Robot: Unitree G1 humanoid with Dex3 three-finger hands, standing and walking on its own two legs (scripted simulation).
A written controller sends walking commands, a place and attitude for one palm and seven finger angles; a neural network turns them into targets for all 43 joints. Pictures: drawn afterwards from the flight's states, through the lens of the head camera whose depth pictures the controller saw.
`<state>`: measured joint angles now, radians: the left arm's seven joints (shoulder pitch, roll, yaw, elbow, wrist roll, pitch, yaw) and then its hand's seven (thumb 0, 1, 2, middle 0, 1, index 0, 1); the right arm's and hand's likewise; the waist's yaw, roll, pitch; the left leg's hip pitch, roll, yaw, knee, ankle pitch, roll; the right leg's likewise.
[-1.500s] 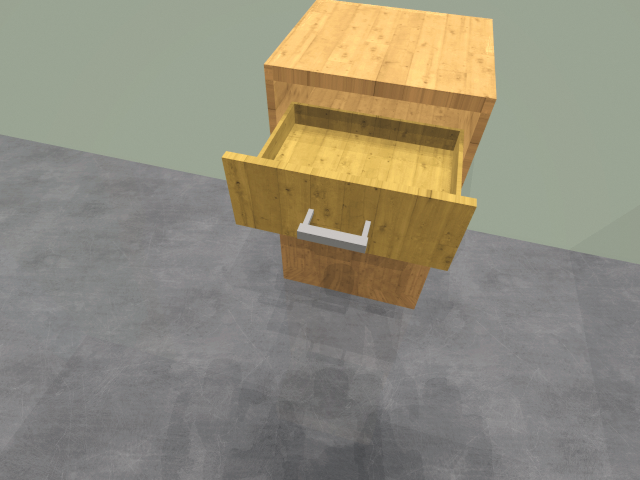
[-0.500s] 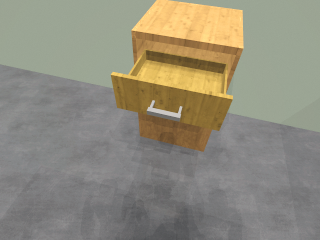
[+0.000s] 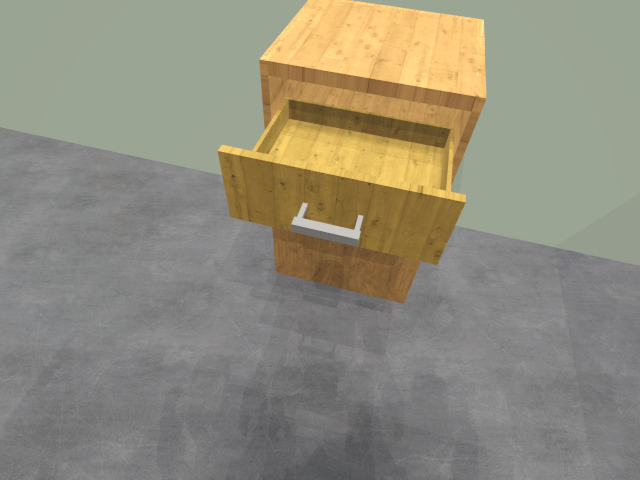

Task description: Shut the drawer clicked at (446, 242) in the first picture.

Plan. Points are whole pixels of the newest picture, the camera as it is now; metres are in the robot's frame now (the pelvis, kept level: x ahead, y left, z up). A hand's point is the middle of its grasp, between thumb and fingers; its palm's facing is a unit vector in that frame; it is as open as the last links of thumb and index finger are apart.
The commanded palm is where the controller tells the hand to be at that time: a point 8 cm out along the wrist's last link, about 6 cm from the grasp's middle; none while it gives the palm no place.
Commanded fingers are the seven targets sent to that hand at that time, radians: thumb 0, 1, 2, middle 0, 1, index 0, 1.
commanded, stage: turn to face it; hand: left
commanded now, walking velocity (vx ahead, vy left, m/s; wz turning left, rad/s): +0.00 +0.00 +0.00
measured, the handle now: (328, 223) +0.56 +0.02 -0.07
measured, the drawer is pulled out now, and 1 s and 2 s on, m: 0.29 0.29 0.29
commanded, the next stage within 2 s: take the last steps up to it in 0.52 s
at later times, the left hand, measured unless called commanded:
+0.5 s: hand out of the picture +0.05 +0.19 -0.18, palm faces -0.06 -0.98 -0.20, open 7.4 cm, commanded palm none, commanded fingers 0.00 0.90 0.90 -0.20 -0.30 -0.20 -0.30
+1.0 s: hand out of the picture +0.06 +0.16 -0.18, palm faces -0.19 -0.97 -0.16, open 7.4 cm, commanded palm none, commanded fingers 0.00 0.90 0.90 -0.20 -0.30 -0.20 -0.30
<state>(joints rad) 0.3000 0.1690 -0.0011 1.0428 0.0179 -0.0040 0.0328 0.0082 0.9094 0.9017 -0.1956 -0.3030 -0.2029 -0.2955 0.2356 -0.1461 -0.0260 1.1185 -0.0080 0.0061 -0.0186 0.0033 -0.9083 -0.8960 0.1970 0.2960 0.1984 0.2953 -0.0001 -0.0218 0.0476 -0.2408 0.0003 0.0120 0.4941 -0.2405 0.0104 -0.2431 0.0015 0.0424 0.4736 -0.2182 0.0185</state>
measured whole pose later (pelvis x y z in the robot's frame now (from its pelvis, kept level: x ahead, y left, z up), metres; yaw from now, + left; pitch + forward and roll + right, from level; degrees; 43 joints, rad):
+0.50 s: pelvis +0.00 +0.00 -0.01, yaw -5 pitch +0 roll +0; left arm 0.25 0.19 0.04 0.97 0.02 0.04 0.01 0.01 0.91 0.90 -0.20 -0.30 -0.20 -0.30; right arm 0.17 -0.20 -0.06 1.03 -0.01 0.02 -0.03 0.00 -0.91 -0.90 0.20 0.30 0.20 0.30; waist 0.00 -0.01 0.08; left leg -0.30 0.04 0.09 0.61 -0.31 0.01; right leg -0.33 0.05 0.12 0.58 -0.25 0.01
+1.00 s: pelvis +0.04 -0.02 +0.00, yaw -13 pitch -1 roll -1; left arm 0.35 0.17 0.03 1.04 0.03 -0.02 0.00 0.01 0.91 0.90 -0.20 -0.30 -0.20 -0.30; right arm 0.21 -0.20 -0.06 1.02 -0.02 0.01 0.01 0.01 -0.91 -0.90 0.20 0.30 0.20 0.30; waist 0.00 0.00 0.05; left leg -0.46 0.07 0.09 0.88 -0.39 -0.02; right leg -0.11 0.00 -0.03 0.44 -0.32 -0.01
